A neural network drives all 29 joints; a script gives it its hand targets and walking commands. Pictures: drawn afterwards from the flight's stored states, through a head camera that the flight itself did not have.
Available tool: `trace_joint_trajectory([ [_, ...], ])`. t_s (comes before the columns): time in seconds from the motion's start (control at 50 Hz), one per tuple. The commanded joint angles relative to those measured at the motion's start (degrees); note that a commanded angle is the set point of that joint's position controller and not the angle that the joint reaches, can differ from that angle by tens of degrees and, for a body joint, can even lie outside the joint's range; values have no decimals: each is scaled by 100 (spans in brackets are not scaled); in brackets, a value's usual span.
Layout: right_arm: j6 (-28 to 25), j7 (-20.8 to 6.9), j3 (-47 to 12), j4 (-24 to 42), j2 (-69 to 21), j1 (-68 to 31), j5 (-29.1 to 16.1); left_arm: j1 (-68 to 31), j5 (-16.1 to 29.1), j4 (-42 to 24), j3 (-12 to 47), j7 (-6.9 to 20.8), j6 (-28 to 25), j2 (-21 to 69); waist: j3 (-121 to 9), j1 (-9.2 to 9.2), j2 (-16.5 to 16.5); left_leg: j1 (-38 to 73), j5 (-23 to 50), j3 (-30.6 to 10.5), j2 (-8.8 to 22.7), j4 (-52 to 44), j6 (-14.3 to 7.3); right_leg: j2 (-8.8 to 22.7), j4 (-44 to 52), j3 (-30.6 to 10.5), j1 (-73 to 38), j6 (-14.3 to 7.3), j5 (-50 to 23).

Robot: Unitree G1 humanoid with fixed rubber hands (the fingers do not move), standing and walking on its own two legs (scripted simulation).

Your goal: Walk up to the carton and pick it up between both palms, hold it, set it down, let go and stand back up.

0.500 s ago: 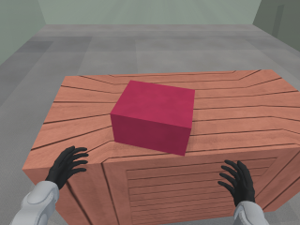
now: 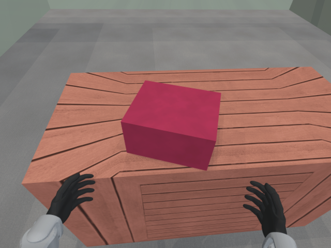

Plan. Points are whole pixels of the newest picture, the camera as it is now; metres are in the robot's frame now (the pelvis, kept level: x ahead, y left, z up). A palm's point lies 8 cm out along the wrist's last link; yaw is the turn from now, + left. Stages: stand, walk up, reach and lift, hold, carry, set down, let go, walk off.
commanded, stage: set down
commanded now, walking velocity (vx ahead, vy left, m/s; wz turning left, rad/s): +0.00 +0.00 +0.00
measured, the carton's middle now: (174, 122) +0.50 -0.02 +0.01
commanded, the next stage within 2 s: let go in 1.08 s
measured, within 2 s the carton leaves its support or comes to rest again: neither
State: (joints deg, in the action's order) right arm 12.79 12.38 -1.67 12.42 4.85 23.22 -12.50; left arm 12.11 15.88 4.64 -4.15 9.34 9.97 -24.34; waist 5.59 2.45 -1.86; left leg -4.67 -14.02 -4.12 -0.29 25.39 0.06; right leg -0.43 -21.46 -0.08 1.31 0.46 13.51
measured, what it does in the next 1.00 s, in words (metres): stands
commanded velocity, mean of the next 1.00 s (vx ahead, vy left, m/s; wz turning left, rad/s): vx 0.00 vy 0.00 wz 0.00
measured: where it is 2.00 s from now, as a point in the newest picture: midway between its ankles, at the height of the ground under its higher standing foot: outside the picture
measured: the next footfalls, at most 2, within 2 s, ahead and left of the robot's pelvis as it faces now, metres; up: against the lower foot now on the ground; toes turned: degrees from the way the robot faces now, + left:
none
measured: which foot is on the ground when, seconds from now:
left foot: down 0.00-1.00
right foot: down 0.00-1.00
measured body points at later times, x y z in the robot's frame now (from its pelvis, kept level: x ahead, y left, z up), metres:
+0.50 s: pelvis +0.00 +0.00 +0.00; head +0.00 +0.02 +0.45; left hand +0.22 +0.24 -0.01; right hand +0.17 -0.20 -0.01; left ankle +0.01 +0.12 -0.74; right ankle -0.01 -0.13 -0.74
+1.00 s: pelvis +0.01 +0.00 +0.00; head +0.00 +0.02 +0.45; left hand +0.20 +0.24 -0.05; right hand +0.15 -0.20 -0.05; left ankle +0.01 +0.12 -0.74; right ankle -0.01 -0.13 -0.74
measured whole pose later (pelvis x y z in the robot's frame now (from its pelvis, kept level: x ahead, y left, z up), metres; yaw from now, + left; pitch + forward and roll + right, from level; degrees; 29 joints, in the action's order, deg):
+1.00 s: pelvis +0.01 +0.00 +0.00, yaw +0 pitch -6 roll -1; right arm -2.0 1.8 -1.4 -16.0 4.8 22.9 -3.4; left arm 14.6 6.2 15.5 -4.2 2.3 10.8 -14.4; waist 6.0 2.5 -1.8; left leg -4.5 -14.3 -4.1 -0.3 25.1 0.3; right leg -0.4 -21.5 -0.1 1.3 0.2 14.0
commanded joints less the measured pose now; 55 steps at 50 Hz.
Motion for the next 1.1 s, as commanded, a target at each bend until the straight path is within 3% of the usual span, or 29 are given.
trace_joint_trajectory([
  [0.0, -259, -185, 76, 534, 281, 314, 172, 290, -407, -856, -653, -136, -255, -785, -255, -756, 825, 148, 1181, 618, 119, -716, 206, 122, 572, -314, -176, -277, -578],
  [0.02, -264, -109, 105, 219, 210, 508, 240, 454, -510, -681, -717, -61, -189, -726, -106, -616, 748, 290, 1217, 626, 44, -714, 207, 164, 629, -341, -160, -170, -873],
  [0.06, -264, -264, 48, -166, 260, 346, 319, 353, -659, -552, -681, -159, -136, -636, 3, -730, 962, 298, 1118, 564, 78, -739, 240, 142, 527, -329, -35, -253, -566],
  [0.08, -354, -131, 56, 125, 130, 415, 355, 402, -549, -656, -691, -86, -184, -672, -91, -608, 636, 349, 1226, 659, -2, -626, 205, 134, 587, -365, -133, -127, -806],
  [0.12, -297, -149, 311, -353, 285, 365, 418, 440, -695, -217, -626, -75, -71, -467, 170, -493, 856, 391, 1317, 679, 55, -751, 291, 143, 611, -321, -63, -200, -805],
  [0.14, -452, -84, 127, 111, 127, 516, 340, 466, -660, -759, -710, -69, -220, -673, -232, -541, 740, 403, 1464, 695, -6, -626, 249, 180, 564, -393, -265, -120, -1134],
  [0.18, -561, -257, 177, -186, 301, 123, 234, 441, -725, -648, -609, -152, -163, -497, -161, -723, 1066, 375, 1512, 657, 30, -667, 300, 75, 566, -327, 3, -261, -770],
  [0.2, -504, -231, 97, -287, 351, 222, 330, 584, -806, -560, -676, -174, -150, -402, 56, -630, 821, 369, 1610, 666, 6, -658, 289, 78, 551, -295, 21, -234, -922],
  [0.22, -476, -450, 147, -991, 668, 96, 411, 561, -874, -111, -466, -286, -77, -129, -37, -687, 1046, 476, 1784, 531, 107, -706, 364, -48, 506, -119, 202, -356, -673],
  [0.24, -620, -368, 290, -356, 441, 35, 438, 410, -722, -595, -568, -223, -177, -407, -184, -652, 832, 444, 1557, 674, 51, -623, 313, 81, 554, -238, 180, -277, -771],
  [0.28, -751, -530, 251, -934, 725, 116, 404, 646, -907, -407, -497, -359, -192, -167, -164, -712, 1119, 350, 1869, 582, 134, -714, 422, -67, 431, -119, 22, -385, -834],
  [0.3, -844, -439, 120, -528, 453, 109, 365, 432, -751, -770, -504, -325, -272, -417, -465, -637, 1013, 358, 1850, 708, 37, -590, 355, 61, 461, -248, -115, -258, -998],
  [0.32, -809, -603, 270, -1448, 658, 114, 556, 618, -1013, 12, -479, -387, -133, -99, 100, -645, 1064, 462, 1768, 583, 95, -662, 405, -10, 530, -151, 345, -370, -723],
  [0.4, -933, -655, 250, -1040, 652, -388, 520, 161, -797, -297, -257, -459, -113, -276, -152, -659, 909, 192, 1243, 672, 70, -761, 343, 39, 486, -90, 215, -341, -322],
  [0.42, -954, -663, 401, -1411, 764, -181, 595, 373, -926, -209, -272, -484, -50, -78, -136, -483, 1136, 321, 1548, 665, 93, -827, 434, -49, 444, -94, 79, -388, -646],
  [0.48, -1161, -738, 372, -1261, 710, -262, 630, 288, -995, -150, -255, -560, -152, -112, -194, -576, 941, 127, 1190, 724, 65, -781, 369, 0, 460, -72, 100, -322, -441],
  [0.5, -1084, -837, 631, -2062, 884, -475, 777, 289, -1175, 398, -150, -661, 66, 184, 224, -496, 1247, 41, 1151, 661, 114, -853, 421, -106, 385, -25, 287, -414, -339],
  [0.56, -1302, -740, 338, -1241, 620, -215, 674, 370, -1025, -213, -288, -599, -96, -207, -400, -504, 719, -69, 1303, 828, -22, -652, 355, 37, 369, -100, -234, -211, -766],
  [0.58, -1290, -832, 455, -1662, 795, -420, 740, 266, -1192, 272, -125, -686, -18, 53, -56, -523, 1024, 22, 1150, 719, 40, -759, 401, -30, 389, -38, 146, -333, -490],
  [0.64, -1383, -727, 428, -1823, 588, -213, 889, 213, -1029, 159, -123, -612, -77, 27, -15, -334, 629, 45, 1137, 785, 5, -649, 334, 40, 403, -52, 198, -251, -649],
  [0.68, -1418, -866, 441, -2414, 777, -334, 912, 133, -1309, 419, -162, -671, 32, 167, 7, -428, 990, 230, 1044, 725, -23, -666, 379, 27, 429, 7, 526, -298, -369],
  [0.86, -1696, -1028, 623, -2530, 886, -732, 1025, 84, -1317, 540, -46, -765, 17, 325, -62, -454, 860, -44, 811, 693, 111, -769, 337, -126, 349, 142, 329, -368, -248],
  [0.88, -1681, -1097, 680, -2935, 1051, -794, 1076, 12, -1540, 855, 49, -825, 66, 518, 54, -375, 1177, -149, 637, 694, 138, -835, 344, -198, 266, 195, 407, -358, -156],
  [0.92, -1778, -1145, 688, -2949, 1124, -1013, 1158, -37, -1540, 848, 9, -898, 9, 569, 87, -422, 1179, -496, 688, 630, 220, -920, 355, -258, 91, 240, 210, -338, -213],
  [0.96, -1904, -1095, 581, -2747, 862, -891, 1071, 22, -1383, 872, -37, -844, 12, 312, -271, -466, 754, -1, 947, 754, 35, -647, 374, -37, 316, 111, 448, -308, -356],
  [1.0, -1894, -1159, 711, -3263, 994, -1085, 1232, -274, -1416, 953, 128, -922, 23, 418, -27, -320, 998, -6, 685, 687, 101, -645, 399, -71, 262, 169, 695, -353, -140],
  [1.02, -1880, -1158, 721, -3338, 999, -1153, 1256, -206, -1512, 1015, -6, -927, 46, 463, 85, -395, 810, -210, 402, 686, 119, -777, 375, -139, 193, 240, 613, -342, -61],
  [1.06, -1996, -1080, 620, -2801, 831, -915, 1137, -196, -1484, 695, -35, -925, -83, 343, -225, -443, 860, -396, 269, 807, 50, -674, 255, -66, 172, 112, 186, -237, -262],
  [1.08, -1992, -1070, 551, -3161, 811, -904, 1129, -273, -1418, 875, 26, -918, -105, 367, -164, -258, 748, -36, 831, 759, 15, -533, 334, 15, 202, 79, 540, -262, -610],
])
